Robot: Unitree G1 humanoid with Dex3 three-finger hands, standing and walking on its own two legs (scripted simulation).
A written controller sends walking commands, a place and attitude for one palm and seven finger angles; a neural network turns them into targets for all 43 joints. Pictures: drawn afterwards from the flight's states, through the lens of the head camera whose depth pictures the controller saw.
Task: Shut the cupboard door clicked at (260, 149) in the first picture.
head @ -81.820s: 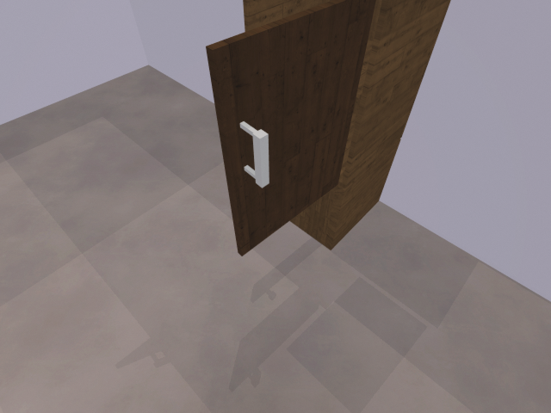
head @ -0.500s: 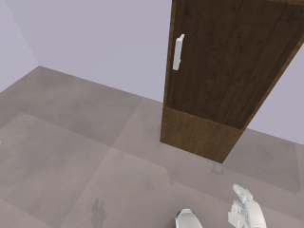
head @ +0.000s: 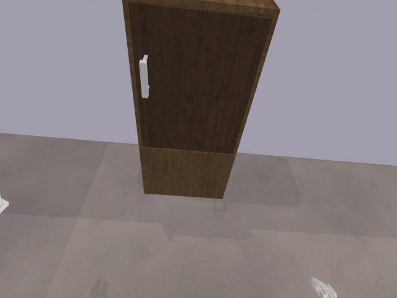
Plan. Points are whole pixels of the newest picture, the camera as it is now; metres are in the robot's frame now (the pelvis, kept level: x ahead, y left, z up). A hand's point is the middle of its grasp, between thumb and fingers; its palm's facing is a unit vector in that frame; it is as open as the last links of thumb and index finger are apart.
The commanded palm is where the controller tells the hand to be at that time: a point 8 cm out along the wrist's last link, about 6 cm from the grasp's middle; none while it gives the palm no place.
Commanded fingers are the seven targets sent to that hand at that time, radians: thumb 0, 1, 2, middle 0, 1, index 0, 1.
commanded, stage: stop stepping back and stand still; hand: left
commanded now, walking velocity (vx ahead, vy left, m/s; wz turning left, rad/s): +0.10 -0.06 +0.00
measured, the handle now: (145, 76) +0.79 +0.17 +0.04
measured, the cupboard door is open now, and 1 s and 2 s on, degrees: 0 0 0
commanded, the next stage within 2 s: let the arm hang, fingers relaxed in 1.18 s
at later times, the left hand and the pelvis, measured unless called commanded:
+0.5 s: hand (27, 190) +0.23 +0.25 +0.18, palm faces +0.44 -0.75 -0.49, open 7.4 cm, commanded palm +0.17 +0.28 +0.19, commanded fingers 0.00 0.90 0.90 -0.20 -0.30 -0.20 -0.30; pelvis +0.02 -0.02 +0.01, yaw -1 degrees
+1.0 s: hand (0, 221) +0.19 +0.27 +0.17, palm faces +0.44 -0.78 -0.44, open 7.4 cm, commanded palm +0.13 +0.30 +0.19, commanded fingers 0.00 0.90 0.90 -0.20 -0.30 -0.20 -0.30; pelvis -0.02 +0.00 +0.02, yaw -1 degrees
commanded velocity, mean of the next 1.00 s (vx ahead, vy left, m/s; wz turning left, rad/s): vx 0.00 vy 0.00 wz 0.00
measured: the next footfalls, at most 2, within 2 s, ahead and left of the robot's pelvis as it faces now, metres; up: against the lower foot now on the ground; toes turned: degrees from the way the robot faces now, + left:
none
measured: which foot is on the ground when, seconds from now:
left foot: down 0.00-1.00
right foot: down 0.00-1.00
